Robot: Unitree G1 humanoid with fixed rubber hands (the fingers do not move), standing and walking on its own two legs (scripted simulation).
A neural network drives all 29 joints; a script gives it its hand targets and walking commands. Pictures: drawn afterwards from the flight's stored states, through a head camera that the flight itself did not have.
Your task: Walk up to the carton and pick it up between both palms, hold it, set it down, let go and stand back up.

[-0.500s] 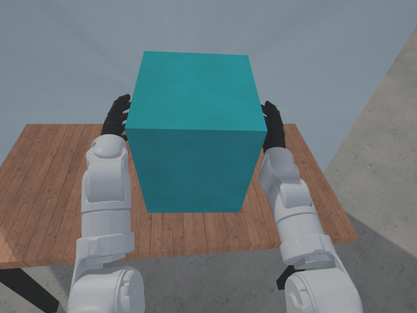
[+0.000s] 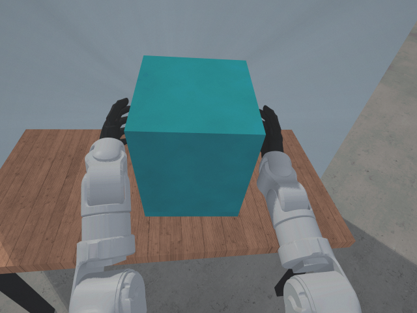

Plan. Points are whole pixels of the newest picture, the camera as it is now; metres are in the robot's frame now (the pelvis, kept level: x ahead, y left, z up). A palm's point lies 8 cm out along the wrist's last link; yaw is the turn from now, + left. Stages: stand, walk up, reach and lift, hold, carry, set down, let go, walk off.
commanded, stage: hold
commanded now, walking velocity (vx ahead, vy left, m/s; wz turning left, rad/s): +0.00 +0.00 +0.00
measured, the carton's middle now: (193, 141) +0.40 +0.01 +0.14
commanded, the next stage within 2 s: none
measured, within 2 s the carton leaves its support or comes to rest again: neither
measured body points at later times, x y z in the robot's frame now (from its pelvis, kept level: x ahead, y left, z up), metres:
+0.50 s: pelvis +0.00 +0.01 +0.00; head -0.03 +0.04 +0.45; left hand +0.37 +0.15 +0.18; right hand +0.37 -0.14 +0.17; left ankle +0.01 +0.12 -0.75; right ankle +0.05 -0.09 -0.75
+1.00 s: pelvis +0.00 +0.01 +0.00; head -0.03 +0.03 +0.45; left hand +0.37 +0.15 +0.18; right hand +0.36 -0.14 +0.17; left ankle +0.01 +0.12 -0.75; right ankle +0.05 -0.09 -0.75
